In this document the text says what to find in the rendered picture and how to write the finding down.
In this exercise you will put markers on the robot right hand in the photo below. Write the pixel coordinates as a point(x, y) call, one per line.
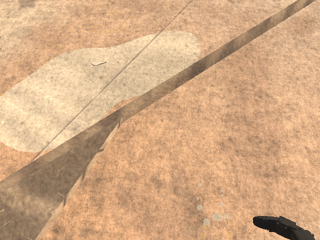
point(283, 227)

